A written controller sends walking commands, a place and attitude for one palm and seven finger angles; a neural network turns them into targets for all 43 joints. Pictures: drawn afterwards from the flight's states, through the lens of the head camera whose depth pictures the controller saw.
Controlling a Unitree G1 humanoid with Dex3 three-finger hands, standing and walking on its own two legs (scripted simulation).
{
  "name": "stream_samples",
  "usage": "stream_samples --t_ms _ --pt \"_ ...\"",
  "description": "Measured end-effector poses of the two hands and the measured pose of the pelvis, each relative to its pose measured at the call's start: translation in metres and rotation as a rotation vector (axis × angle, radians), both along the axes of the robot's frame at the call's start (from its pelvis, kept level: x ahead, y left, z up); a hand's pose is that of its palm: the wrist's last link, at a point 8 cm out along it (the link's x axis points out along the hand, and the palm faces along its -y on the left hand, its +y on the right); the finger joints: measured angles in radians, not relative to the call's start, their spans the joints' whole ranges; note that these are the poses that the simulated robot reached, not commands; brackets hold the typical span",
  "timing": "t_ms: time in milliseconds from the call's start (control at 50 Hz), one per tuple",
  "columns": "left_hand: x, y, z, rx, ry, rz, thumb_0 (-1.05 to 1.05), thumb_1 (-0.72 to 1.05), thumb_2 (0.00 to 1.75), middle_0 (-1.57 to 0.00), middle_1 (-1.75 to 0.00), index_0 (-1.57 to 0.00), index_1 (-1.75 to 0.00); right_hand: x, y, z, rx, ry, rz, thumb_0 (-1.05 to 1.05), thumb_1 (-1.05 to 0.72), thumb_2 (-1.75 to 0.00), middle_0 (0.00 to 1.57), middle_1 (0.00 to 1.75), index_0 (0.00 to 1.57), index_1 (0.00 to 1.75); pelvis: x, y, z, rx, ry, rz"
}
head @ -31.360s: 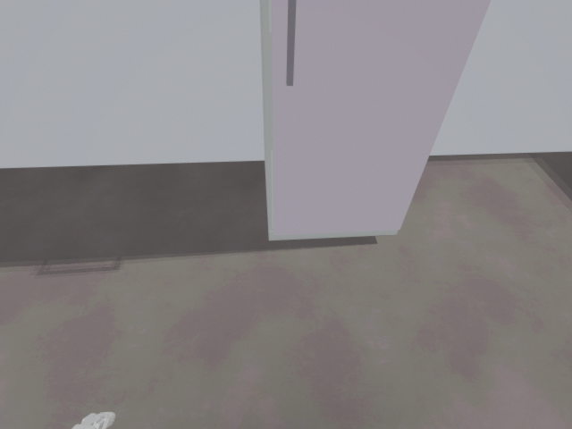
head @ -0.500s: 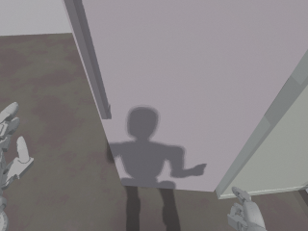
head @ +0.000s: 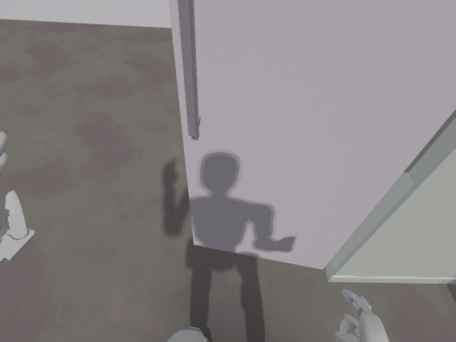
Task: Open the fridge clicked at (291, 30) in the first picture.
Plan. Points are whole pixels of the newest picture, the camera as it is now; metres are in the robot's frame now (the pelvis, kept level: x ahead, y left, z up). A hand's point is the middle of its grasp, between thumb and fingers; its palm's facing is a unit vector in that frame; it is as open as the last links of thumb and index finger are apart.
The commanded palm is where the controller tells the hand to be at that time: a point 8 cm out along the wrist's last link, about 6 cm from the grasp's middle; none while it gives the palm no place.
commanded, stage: step back with the hand held close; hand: left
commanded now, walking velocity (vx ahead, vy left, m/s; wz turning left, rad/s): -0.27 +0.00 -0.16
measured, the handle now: (191, 54) +0.55 +0.13 +0.22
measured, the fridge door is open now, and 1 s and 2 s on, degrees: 80 80 80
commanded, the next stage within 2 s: stop stepping back and stand still in 0.38 s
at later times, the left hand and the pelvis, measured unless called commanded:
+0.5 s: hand out of the picture +0.13 +0.26 +0.19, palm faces +0.32 -0.86 -0.40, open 7.4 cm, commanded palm +0.09 +0.30 +0.19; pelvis -0.10 +0.03 +0.00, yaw -9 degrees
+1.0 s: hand out of the picture +0.03 +0.31 +0.19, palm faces +0.44 -0.83 -0.36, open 7.4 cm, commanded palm +0.00 +0.33 +0.19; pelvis -0.18 +0.06 +0.01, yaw -9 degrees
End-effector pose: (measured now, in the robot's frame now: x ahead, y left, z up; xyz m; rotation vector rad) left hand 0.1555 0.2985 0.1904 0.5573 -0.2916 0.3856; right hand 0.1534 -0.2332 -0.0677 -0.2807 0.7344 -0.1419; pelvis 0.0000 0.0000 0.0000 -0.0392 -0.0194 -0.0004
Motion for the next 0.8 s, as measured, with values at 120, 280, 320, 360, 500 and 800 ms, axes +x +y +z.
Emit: stream_samples --t_ms 120,280,320,360,500,800 --pt "-0.020 0.016 0.002 -0.024 -0.100 0.001 0.01 0.88 0.90 -0.21 -0.31 -0.21 -0.30 -0.014 0.007 -0.001 -0.039 -0.001 -0.004 0.01 -0.90 -0.90 0.20 0.30 0.21 0.30 -0.016 0.014 -0.006 -0.009 -0.016 -0.014" --pt "-0.027 0.039 0.003 -0.049 -0.108 0.014 0.01 0.88 0.90 -0.21 -0.31 -0.21 -0.30 -0.038 0.030 0.013 0.010 -0.060 -0.009 0.01 -0.90 -0.90 0.20 0.30 0.21 0.30 -0.050 0.021 0.002 -0.064 0.010 -0.009" --pt "-0.037 0.033 0.004 -0.060 -0.099 -0.011 0.01 0.89 0.90 -0.21 -0.31 -0.21 -0.30 -0.045 0.033 0.017 0.026 -0.066 -0.001 0.01 -0.90 -0.90 0.20 0.30 0.21 0.30 -0.057 0.020 0.004 -0.060 0.038 -0.026" --pt "-0.048 0.023 0.005 -0.062 -0.087 -0.048 0.01 0.89 0.90 -0.21 -0.31 -0.21 -0.30 -0.051 0.035 0.018 0.036 -0.076 0.009 0.01 -0.90 -0.90 0.20 0.30 0.21 0.30 -0.066 0.019 0.004 -0.048 0.064 -0.050" --pt "-0.063 0.002 0.011 -0.019 -0.100 -0.182 0.01 0.88 0.90 -0.21 -0.31 -0.21 -0.30 -0.095 0.029 0.005 0.020 -0.017 -0.053 0.01 -0.90 -0.90 0.20 0.30 0.21 0.30 -0.096 0.026 0.002 0.009 0.056 -0.159" --pt "-0.106 0.014 0.000 -0.030 0.097 -0.239 0.01 0.89 0.90 -0.21 -0.31 -0.21 -0.30 -0.235 0.019 0.029 -0.022 -0.012 -0.244 0.01 -0.90 -0.90 0.20 0.30 0.21 0.30 -0.156 0.047 0.020 0.006 0.001 -0.156"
